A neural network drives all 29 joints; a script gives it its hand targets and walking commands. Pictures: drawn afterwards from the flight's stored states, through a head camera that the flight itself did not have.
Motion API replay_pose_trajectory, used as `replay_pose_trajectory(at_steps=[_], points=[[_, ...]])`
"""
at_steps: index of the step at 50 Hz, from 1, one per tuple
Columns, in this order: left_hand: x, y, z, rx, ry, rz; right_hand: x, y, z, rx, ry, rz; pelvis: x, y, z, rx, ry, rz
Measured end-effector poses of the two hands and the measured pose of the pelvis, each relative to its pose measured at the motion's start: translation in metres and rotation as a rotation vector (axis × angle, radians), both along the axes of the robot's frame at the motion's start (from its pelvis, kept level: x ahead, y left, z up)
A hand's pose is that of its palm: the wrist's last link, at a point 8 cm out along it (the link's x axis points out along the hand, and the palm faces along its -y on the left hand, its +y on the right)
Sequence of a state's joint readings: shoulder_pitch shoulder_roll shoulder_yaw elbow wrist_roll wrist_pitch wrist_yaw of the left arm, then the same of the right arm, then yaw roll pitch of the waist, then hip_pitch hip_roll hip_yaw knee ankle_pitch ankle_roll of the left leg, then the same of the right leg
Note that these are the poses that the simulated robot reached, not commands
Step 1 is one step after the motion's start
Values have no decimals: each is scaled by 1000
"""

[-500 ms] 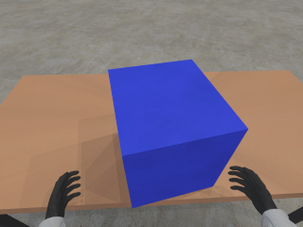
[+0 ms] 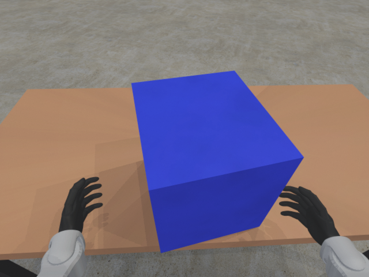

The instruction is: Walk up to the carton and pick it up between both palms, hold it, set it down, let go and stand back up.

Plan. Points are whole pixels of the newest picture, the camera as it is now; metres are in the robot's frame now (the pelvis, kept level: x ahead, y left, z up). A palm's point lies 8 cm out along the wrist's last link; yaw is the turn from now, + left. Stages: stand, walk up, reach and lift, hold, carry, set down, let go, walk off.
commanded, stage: reach and lift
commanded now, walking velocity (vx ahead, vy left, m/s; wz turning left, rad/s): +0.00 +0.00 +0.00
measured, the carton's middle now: (198, 158) +0.39 -0.04 +0.04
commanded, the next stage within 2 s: none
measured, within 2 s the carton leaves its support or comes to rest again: neither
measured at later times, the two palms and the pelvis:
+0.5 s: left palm (62, 178) +0.28 +0.23 +0.12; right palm (311, 174) +0.30 -0.26 +0.10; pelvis +0.00 +0.00 +0.00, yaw +0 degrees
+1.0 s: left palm (55, 143) +0.32 +0.24 +0.17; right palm (298, 131) +0.37 -0.24 +0.15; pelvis +0.00 +0.00 +0.00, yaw +0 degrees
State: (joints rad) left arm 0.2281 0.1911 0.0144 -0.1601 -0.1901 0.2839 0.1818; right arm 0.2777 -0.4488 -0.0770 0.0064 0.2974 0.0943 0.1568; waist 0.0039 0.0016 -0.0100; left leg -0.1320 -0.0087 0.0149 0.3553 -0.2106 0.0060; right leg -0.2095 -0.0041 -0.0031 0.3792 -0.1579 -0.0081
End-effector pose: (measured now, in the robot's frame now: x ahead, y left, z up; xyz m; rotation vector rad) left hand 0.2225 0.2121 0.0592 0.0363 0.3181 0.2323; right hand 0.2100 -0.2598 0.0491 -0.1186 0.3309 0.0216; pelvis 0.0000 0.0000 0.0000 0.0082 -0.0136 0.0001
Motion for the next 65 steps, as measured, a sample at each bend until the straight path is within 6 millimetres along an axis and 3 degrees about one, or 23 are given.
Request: replay_pose_trajectory(at_steps=[6, 19, 32, 44, 65], points=[[20, -1, 11, 4, 8, -19, 21, -2, 14, -4, -25, -7, 1, 0, 0, 0, 1, 0], [44, 16, 45, 21, -4, 27, 66, 4, 49, 21, -73, 5, -1, 0, 0, 0, 0, 0], [69, 15, 85, 9, -58, 20, 107, 3, 67, 33, -55, -8, -5, -1, 0, 1, -6, 0], [93, 26, 104, 13, -46, 30, 147, 18, 93, 38, -66, 22, -4, -1, 0, 1, -5, 0], [130, 31, 140, -10, -61, 39, 194, 18, 133, 61, -68, -2, -3, -1, 0, 0, -2, 0]])
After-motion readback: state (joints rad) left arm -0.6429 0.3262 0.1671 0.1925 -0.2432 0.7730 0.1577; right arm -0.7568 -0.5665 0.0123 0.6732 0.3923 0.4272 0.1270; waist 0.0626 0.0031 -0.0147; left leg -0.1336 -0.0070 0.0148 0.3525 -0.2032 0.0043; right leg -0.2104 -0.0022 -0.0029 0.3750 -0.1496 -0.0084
